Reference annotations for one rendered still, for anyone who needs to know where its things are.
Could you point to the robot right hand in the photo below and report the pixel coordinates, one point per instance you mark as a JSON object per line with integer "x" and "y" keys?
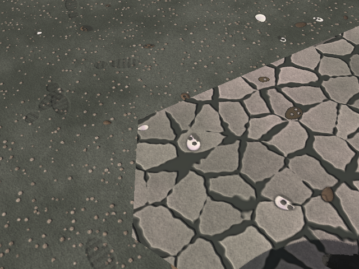
{"x": 337, "y": 261}

